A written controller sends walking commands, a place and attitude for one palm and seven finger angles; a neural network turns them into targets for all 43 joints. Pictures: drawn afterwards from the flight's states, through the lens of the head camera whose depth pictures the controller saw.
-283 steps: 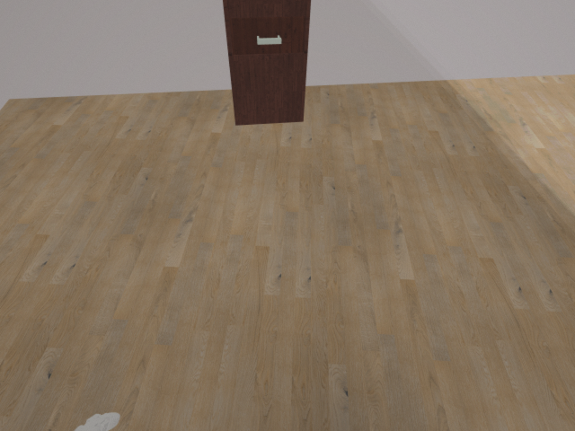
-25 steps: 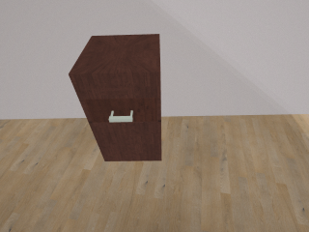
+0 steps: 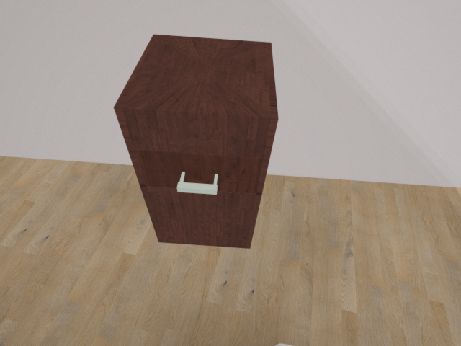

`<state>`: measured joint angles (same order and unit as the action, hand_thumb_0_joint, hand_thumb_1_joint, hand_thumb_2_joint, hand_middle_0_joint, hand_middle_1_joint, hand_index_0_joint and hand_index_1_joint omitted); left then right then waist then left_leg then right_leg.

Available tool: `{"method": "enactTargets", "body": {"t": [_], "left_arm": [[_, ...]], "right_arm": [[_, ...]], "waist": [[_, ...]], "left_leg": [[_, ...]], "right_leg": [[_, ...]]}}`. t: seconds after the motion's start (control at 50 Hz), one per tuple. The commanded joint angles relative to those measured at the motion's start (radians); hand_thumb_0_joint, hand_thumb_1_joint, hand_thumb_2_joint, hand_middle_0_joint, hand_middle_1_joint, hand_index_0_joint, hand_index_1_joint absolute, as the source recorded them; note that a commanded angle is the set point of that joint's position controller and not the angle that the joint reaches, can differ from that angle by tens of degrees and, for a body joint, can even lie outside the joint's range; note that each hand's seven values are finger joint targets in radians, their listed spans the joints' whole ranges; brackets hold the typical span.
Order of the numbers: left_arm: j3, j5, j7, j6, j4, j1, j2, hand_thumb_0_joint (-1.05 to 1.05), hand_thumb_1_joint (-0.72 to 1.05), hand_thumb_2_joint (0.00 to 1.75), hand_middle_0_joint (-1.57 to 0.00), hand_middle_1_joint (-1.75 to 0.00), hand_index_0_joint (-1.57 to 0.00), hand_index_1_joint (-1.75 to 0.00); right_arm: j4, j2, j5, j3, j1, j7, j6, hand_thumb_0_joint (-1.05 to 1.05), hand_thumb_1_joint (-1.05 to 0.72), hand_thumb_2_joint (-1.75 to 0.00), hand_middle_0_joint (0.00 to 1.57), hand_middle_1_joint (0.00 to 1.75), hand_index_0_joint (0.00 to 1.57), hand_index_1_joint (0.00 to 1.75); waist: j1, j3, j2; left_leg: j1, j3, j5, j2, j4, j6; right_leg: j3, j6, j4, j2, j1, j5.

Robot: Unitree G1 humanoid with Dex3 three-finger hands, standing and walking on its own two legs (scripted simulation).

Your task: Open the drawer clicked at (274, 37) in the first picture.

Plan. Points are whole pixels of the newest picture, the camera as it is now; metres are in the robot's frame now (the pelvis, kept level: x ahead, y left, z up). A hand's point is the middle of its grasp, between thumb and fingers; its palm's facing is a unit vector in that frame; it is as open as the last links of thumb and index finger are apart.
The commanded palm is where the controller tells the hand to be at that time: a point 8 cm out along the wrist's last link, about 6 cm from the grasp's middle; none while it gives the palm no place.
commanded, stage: take the last steps up to it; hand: left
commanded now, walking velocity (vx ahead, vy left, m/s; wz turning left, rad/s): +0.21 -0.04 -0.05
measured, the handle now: (198, 182) +0.62 +0.14 -0.24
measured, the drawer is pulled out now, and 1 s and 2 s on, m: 0.00 0.00 0.00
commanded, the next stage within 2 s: come to a stop and stand still in 0.18 s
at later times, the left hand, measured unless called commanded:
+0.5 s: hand (169, 313) +0.21 +0.14 -0.16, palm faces +0.03 -0.97 -0.25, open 7.2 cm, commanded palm none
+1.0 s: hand out of the picture +0.14 +0.21 -0.18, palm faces +0.03 -0.98 -0.19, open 7.4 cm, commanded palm none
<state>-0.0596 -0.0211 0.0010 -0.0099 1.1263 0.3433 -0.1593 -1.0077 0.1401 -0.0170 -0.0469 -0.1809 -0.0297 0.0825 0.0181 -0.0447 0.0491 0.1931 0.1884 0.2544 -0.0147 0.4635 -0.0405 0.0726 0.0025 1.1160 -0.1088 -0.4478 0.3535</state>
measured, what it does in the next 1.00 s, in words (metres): walks ahead: right foot, then left foot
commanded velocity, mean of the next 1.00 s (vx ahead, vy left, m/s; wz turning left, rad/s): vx -0.04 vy -0.03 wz -0.01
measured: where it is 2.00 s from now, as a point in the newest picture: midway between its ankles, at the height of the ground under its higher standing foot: outside the picture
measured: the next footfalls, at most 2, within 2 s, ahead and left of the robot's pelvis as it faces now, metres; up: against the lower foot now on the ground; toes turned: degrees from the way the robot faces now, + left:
right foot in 0.26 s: +0.20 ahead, -0.13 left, +0.00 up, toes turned -8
left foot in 0.76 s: +0.17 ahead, +0.12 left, +0.00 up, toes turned +2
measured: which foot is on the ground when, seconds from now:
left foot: down 0.00-0.28, up 0.30-0.74, down 0.76-1.00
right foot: up 0.00-0.24, down 0.26-0.76, up 0.78-1.00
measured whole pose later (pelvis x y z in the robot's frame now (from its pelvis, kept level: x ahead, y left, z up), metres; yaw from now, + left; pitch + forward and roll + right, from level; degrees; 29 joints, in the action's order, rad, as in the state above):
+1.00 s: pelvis +0.12 +0.01 +0.01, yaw -2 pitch +1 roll -1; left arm -0.07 -0.02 0.00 0.06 1.06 0.25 -0.23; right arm -1.01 0.14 -0.03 -0.01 -0.18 -0.04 -0.01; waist 0.01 -0.02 0.05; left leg 0.21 0.06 0.19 -0.03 0.39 -0.02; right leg -0.04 -0.04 0.99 0.00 -0.38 0.38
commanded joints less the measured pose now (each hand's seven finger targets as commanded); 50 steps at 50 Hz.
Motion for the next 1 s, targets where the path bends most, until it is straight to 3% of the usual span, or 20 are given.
{"method": "enactTargets", "body": {"t": [0.0,0.16,0.2,0.22,0.24,0.26,0.28,0.3,0.32,0.38,0.54,0.64,0.7,0.72,0.74,0.76,0.78,0.8,0.86,0.98], "left_arm": [[0.002,-0.006,-0.006,0.000,-0.069,0.034,-0.001,0.00,0.90,0.90,-0.20,-0.30,-0.20,-0.30],[0.000,-0.005,-0.012,-0.003,-0.159,-0.144,-0.042,0.00,0.90,0.90,-0.20,-0.30,-0.20,-0.30],[-0.004,-0.006,-0.012,-0.011,-0.147,-0.093,-0.056,0.00,0.90,0.90,-0.20,-0.30,-0.20,-0.30],[-0.008,-0.007,-0.009,-0.021,-0.126,-0.035,-0.086,0.00,0.90,0.90,-0.20,-0.30,-0.20,-0.30],[-0.022,-0.012,-0.002,-0.037,-0.099,0.059,-0.146,0.00,0.90,0.90,-0.20,-0.30,-0.20,-0.30],[-0.039,-0.006,0.004,-0.043,-0.083,0.139,-0.232,0.00,0.90,0.90,-0.20,-0.30,-0.20,-0.30],[-0.027,0.009,0.011,-0.040,-0.088,0.138,-0.231,0.00,0.90,0.90,-0.20,-0.30,-0.20,-0.30],[-0.021,0.008,0.019,-0.047,-0.096,0.042,-0.196,0.00,0.90,0.90,-0.20,-0.30,-0.20,-0.30],[-0.008,0.010,0.029,-0.041,-0.118,-0.044,-0.149,0.00,0.90,0.90,-0.20,-0.30,-0.20,-0.30],[0.004,0.003,0.041,-0.026,-0.142,-0.128,-0.143,0.00,0.90,0.90,-0.20,-0.30,-0.20,-0.30],[-0.030,-0.004,0.051,0.014,-0.148,-0.117,-0.197,0.00,0.90,0.90,-0.20,-0.30,-0.20,-0.30],[-0.033,-0.012,0.047,0.026,-0.163,-0.155,-0.207,0.00,0.90,0.90,-0.20,-0.30,-0.20,-0.30],[-0.024,0.001,0.041,0.036,-0.159,-0.160,-0.184,0.00,0.90,0.90,-0.20,-0.30,-0.20,-0.30],[-0.010,0.006,0.037,0.040,-0.163,-0.114,-0.132,0.00,0.90,0.90,-0.20,-0.30,-0.20,-0.30],[0.000,0.012,0.037,0.045,-0.170,-0.092,-0.087,0.00,0.90,0.90,-0.20,-0.30,-0.20,-0.30],[0.000,0.007,0.039,0.048,-0.170,-0.110,-0.110,0.00,0.90,0.90,-0.20,-0.30,-0.20,-0.30],[-0.004,0.004,0.031,0.053,-0.162,-0.121,-0.111,0.00,0.90,0.90,-0.20,-0.30,-0.20,-0.30],[-0.012,0.001,0.025,0.061,-0.139,-0.103,-0.115,0.00,0.90,0.90,-0.20,-0.30,-0.20,-0.30],[-0.018,0.000,0.011,0.057,-0.108,-0.065,-0.133,0.00,0.90,0.90,-0.20,-0.30,-0.20,-0.30],[-0.013,-0.002,0.004,0.063,-0.119,-0.089,-0.121,0.00,0.90,0.90,-0.20,-0.30,-0.20,-0.30]], "right_arm": [[-0.021,0.111,-0.003,-0.012,-0.129,0.004,-0.003,0.00,-0.90,-0.90,0.20,0.30,0.20,0.30],[-0.035,0.157,-0.015,-0.024,-0.154,0.009,-0.028,0.00,-0.90,-0.90,0.20,0.30,0.20,0.30],[-0.042,0.154,-0.013,-0.020,-0.149,0.008,-0.034,0.00,-0.90,-0.90,0.20,0.30,0.20,0.30],[-0.046,0.140,-0.007,-0.015,-0.156,0.012,-0.033,0.00,-0.90,-0.90,0.20,0.30,0.20,0.30],[-0.043,0.110,0.000,-0.008,-0.166,0.015,-0.029,0.00,-0.90,-0.90,0.20,0.30,0.20,0.30],[-0.022,0.072,0.006,0.000,-0.199,0.019,-0.026,0.00,-0.90,-0.90,0.20,0.30,0.20,0.30],[-0.017,0.103,0.008,0.000,-0.160,0.009,-0.037,0.00,-0.90,-0.90,0.20,0.30,0.20,0.30],[-0.031,0.084,0.010,0.001,-0.155,0.007,-0.044,0.00,-0.90,-0.90,0.20,0.30,0.20,0.30],[-0.047,0.073,0.013,0.004,-0.161,0.002,-0.053,0.00,-0.90,-0.90,0.20,0.30,0.20,0.30],[-0.070,0.044,0.023,0.011,-0.170,-0.001,-0.092,0.00,-0.90,-0.90,0.20,0.30,0.20,0.30],[-0.005,0.096,0.009,-0.019,-0.077,0.007,-0.140,0.00,-0.90,-0.90,0.20,0.30,0.20,0.30],[0.022,0.095,0.013,-0.020,-0.064,0.011,-0.130,0.00,-0.90,-0.90,0.20,0.30,0.20,0.30],[-0.001,0.107,0.009,-0.013,-0.132,0.011,-0.108,0.00,-0.90,-0.90,0.20,0.30,0.20,0.30],[0.008,0.163,0.002,-0.020,-0.121,0.010,-0.095,0.00,-0.90,-0.90,0.20,0.30,0.20,0.30],[0.040,0.228,-0.005,-0.026,-0.084,0.006,-0.090,0.00,-0.90,-0.90,0.20,0.30,0.20,0.30],[0.052,0.229,-0.009,-0.018,-0.042,0.001,-0.094,0.00,-0.90,-0.90,0.20,0.30,0.20,0.30],[0.053,0.217,-0.012,-0.013,-0.009,-0.013,-0.090,0.00,-0.90,-0.90,0.20,0.30,0.20,0.30],[0.047,0.208,-0.013,-0.009,0.015,-0.021,-0.089,0.00,-0.90,-0.90,0.20,0.30,0.20,0.30],[0.045,0.193,-0.010,-0.002,0.008,-0.025,-0.087,0.00,-0.90,-0.90,0.20,0.30,0.20,0.30],[0.010,0.205,-0.008,-0.018,-0.101,-0.030,-0.084,0.00,-0.90,-0.90,0.20,0.30,0.20,0.30]], "waist": [[0.001,-0.054,-0.147],[-0.026,-0.095,-0.129],[0.005,-0.063,-0.107],[0.030,-0.024,-0.043],[0.070,0.047,0.086],[0.069,0.125,0.281],[0.080,0.136,0.154],[0.038,0.128,0.172],[0.010,0.101,0.085],[-0.030,0.083,0.001],[0.004,0.105,0.069],[-0.014,0.100,0.148],[-0.051,0.116,0.072],[-0.033,0.122,-0.135],[-0.021,0.081,-0.345],[-0.023,0.054,-0.270],[-0.016,0.008,-0.226],[0.000,0.006,-0.271],[-0.003,0.022,-0.203],[-0.045,0.044,-0.201]], "left_leg": [[0.006,-0.186,-0.238,-0.277,-0.287,-0.139],[-0.018,-0.177,-0.223,-0.277,-0.210,-0.128],[-0.005,-0.146,-0.222,-0.242,-0.109,-0.092],[0.040,-0.115,-0.226,-0.198,-0.001,-0.062],[0.147,-0.048,-0.140,-0.119,0.211,-0.019],[0.301,0.004,0.261,0.004,0.473,0.028],[0.289,-0.116,0.388,-0.014,0.608,0.028],[0.266,-0.174,0.324,-0.042,0.635,0.033],[0.226,-0.195,0.279,-0.062,0.607,0.046],[0.136,-0.185,0.222,-0.052,0.477,0.068],[0.212,-0.192,0.199,-0.011,0.461,0.096],[0.109,-0.175,0.146,-0.012,0.262,0.085],[-0.083,-0.157,-0.131,-0.031,-0.043,0.073],[-0.127,-0.308,-0.254,-0.172,-0.121,0.036],[-0.028,-0.491,-0.423,-0.344,-0.200,-0.049],[0.075,-0.491,-0.341,-0.373,-0.224,-0.120],[0.112,-0.460,-0.303,-0.346,-0.250,-0.126],[0.092,-0.423,-0.285,-0.308,-0.241,-0.109],[0.004,-0.347,-0.257,-0.265,-0.222,-0.089],[-0.125,-0.350,-0.274,-0.284,-0.220,-0.096]], "right_leg": [[-0.032,-0.015,-0.124,-0.039,-0.067,-0.077],[0.025,0.000,-0.441,0.020,0.038,-0.107],[0.056,0.009,-0.548,0.058,0.167,-0.159],[0.043,0.019,-0.615,0.065,0.289,-0.198],[-0.128,0.068,-0.652,-0.058,0.451,-0.271],[-0.414,0.185,-0.762,-0.271,0.587,-0.475],[-0.428,0.252,-0.795,-0.320,0.520,-0.619],[-0.356,0.236,-0.775,-0.275,0.460,-0.800],[-0.279,0.222,-0.768,-0.258,0.388,-0.869],[-0.139,0.186,-0.752,-0.211,0.274,-0.970],[-0.162,0.210,-0.732,-0.236,0.338,-0.931],[-0.144,0.178,-0.717,-0.193,0.281,-0.721],[-0.093,0.080,-0.626,-0.098,0.201,-0.417],[-0.042,0.025,-0.525,-0.009,0.113,-0.143],[-0.002,-0.020,-0.407,0.073,0.062,0.156],[-0.074,-0.012,-0.295,0.077,0.106,0.208],[-0.102,-0.014,-0.225,0.074,0.092,0.162],[-0.123,-0.017,-0.168,0.079,0.066,0.121],[-0.131,-0.031,-0.096,0.089,0.011,0.043],[-0.111,-0.055,-0.172,0.074,-0.025,0.052]]}}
